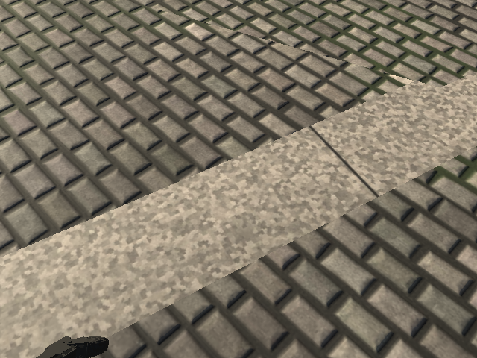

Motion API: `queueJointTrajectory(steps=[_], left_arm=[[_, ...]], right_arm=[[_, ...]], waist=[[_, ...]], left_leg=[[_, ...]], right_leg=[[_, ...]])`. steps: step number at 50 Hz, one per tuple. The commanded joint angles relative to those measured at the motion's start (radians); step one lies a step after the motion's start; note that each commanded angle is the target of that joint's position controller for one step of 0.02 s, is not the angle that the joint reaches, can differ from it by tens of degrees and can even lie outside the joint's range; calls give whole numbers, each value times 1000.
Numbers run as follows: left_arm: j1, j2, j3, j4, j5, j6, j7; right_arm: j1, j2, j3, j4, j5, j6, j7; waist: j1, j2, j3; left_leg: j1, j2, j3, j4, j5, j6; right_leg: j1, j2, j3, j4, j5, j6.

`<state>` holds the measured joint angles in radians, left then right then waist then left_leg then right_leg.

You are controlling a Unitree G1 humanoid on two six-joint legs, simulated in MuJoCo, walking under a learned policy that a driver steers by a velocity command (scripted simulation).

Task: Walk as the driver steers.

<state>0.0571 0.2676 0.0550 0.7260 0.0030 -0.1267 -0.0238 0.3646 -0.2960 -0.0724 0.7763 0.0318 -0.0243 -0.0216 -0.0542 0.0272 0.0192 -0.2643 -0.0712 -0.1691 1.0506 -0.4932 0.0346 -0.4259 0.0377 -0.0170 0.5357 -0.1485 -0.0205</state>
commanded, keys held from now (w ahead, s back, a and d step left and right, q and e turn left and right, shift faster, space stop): w+q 0.16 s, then w+e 0.84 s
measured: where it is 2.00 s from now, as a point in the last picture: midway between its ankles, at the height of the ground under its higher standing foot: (281, 199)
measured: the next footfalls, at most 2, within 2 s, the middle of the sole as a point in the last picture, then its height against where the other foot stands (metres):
left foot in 0.42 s outside the picture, level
right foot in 0.92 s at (269, 299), level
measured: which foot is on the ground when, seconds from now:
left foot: up 0.00-0.40, down 0.42-0.94, up 0.96-1.00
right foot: down 0.00-0.42, up 0.44-0.90, down 0.92-1.00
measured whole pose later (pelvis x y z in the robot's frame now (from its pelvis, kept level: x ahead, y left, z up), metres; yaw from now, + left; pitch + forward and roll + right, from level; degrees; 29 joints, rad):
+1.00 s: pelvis +0.53 +0.01 -0.01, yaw -14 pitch +1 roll +1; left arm 0.12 0.30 0.07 0.71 -0.02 -0.03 -0.05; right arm 0.26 -0.30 -0.08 0.81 0.02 -0.07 -0.01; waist -0.02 -0.01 0.07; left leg -0.22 0.07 0.05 1.10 -0.49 -0.03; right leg -0.49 0.04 -0.04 0.66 -0.20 -0.09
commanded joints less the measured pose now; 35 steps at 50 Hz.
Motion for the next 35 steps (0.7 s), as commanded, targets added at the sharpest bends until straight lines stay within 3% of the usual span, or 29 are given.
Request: queueJointTrajectory(steps=[1, 2, 3, 6, 8, 10, 13, 15, 17, 18, 19, 20, 21, 22, 23, 24, 25, 26, 27, 28, 30, 32, 35], left_arm=[[151, 110, 34, -15, 1, 17, 11], [127, 85, 26, -10, 7, 17, 12], [116, 95, 27, -4, 12, 14, 13], [125, 116, 38, 19, 1, 1, 14], [137, 142, 47, 29, 0, 2, 16], [167, 148, 46, 48, -3, 5, 11], [206, 172, 46, 74, -26, 21, 8], [256, 197, 50, 94, -37, 34, 8], [276, 221, 55, 110, -41, 47, 10], [276, 229, 57, 116, -43, 53, 13], [263, 231, 55, 120, -46, 58, 15], [266, 208, 44, 123, -44, 59, 17], [260, 144, 18, 100, -19, 53, 17], [374, 20, -19, 72, -11, 38, 14], [337, 122, 6, 90, -40, 28, 12], [267, 167, 23, 64, -60, 26, 10], [227, 160, 22, 56, -51, 29, 14], [208, 153, 26, 54, -36, 36, 17], [227, 139, 30, 62, -33, 53, 18], [252, 113, 26, 63, -37, 68, 17], [235, 82, 21, 51, -35, 89, 18], [190, 75, 20, 32, -30, 97, 18], [118, 54, 10, 7, -25, 93, -1]], right_arm=[[-71, -148, -30, -116, -7, -14, 1], [-94, -130, -34, -121, -16, -9, 4], [-67, -105, -31, -126, -7, -3, 10], [-89, -61, -21, -148, -5, 11, 15], [-127, -51, -15, -168, -11, 9, 20], [-169, -25, -2, -174, -17, -3, 28], [-285, -7, 14, -199, -23, -27, 46], [-351, -15, 15, -218, -18, -39, 56], [-370, -45, 6, -230, -12, -47, 62], [-344, -66, -2, -225, -12, -51, 62], [-270, -94, -16, -206, -15, -54, 59], [-131, -140, -42, -162, -22, -54, 49], [44, -210, -65, -131, -39, -49, 34], [77, -294, -75, -127, -54, -42, 25], [85, -205, -55, -130, -51, -42, 27], [34, -155, -37, -121, -40, -45, 27], [-24, -120, -25, -116, -34, -49, 29], [-80, -89, -17, -112, -36, -54, 33], [-121, -59, -10, -111, -43, -63, 35], [-143, -64, -15, -104, -46, -72, 35], [-167, -68, -21, -85, -43, -89, 32], [-162, -82, -29, -66, -48, -93, 23], [-145, -113, -38, -45, -46, -89, 13]], waist=[[110, -94, -61], [92, -89, -18], [65, -140, -15], [60, -120, -2], [67, -97, -1], [83, -73, -2], [112, -70, 36], [131, -75, 54], [115, -100, 51], [90, -114, 32], [33, -122, -13], [-38, -111, -105], [-112, -49, -251], [-44, 219, -391], [-85, 165, -414], [-74, 146, -253], [-46, 107, -172], [-14, 94, -112], [20, 92, -75], [47, 111, -67], [67, 71, -21], [66, 35, 6], [45, 23, 24]], left_leg=[[-493, 126, 27, 233, 99, -21], [-455, 156, 26, 180, 138, -13], [-411, 175, 35, 157, 162, -15], [-425, 199, 60, 80, 206, -29], [-461, 205, 65, -6, 286, -39], [-418, 188, 74, -146, 382, -33], [-346, 161, 157, -351, 479, -25], [-332, 144, 174, -429, 467, -24], [-306, 126, 167, -492, 407, -10], [-251, 113, 169, -522, 383, 1], [-120, 88, 187, -568, 392, 22], [103, 71, 200, -588, 424, 49], [404, 230, 50, -536, 458, 107], [689, 501, -390, -607, 333, 248], [641, 498, -493, -688, 225, 260], [540, 463, -334, -707, 236, 222], [421, 419, -221, -733, 281, 196], [309, 386, -141, -773, 318, 181], [223, 354, -68, -821, 353, 163], [166, 365, -34, -855, 381, 176], [112, 366, 52, -903, 457, 180], [120, 357, 130, -922, 497, 172], [136, 330, 247, -931, 518, 147]], right_leg=[[460, -359, 450, -273, -195, -162], [375, -311, 351, -301, -103, -140], [322, -306, 298, -324, -60, -144], [292, -304, 178, -380, 52, -172], [322, -313, 111, -392, 134, -182], [319, -282, 54, -399, 184, -180], [311, -251, 10, -401, 199, -171], [354, -274, 38, -382, 220, -171], [413, -305, 68, -335, 271, -157], [429, -313, 78, -297, 322, -144], [415, -296, 60, -211, 442, -122], [356, -247, 23, -46, 511, -92], [163, -192, -14, 231, 283, -45], [-198, -34, -13, 582, -379, 20], [-283, -54, 122, 724, -450, 20], [-364, -98, 113, 761, -382, 13], [-353, -136, 94, 731, -299, 11], [-319, -161, 92, 687, -237, 14], [-257, -181, 104, 662, -184, 14], [-211, -187, 104, 650, -159, 23], [-216, -195, 109, 605, -122, 39], [-258, -194, 116, 524, -43, 46], [-238, -180, 84, 338, 124, 37]])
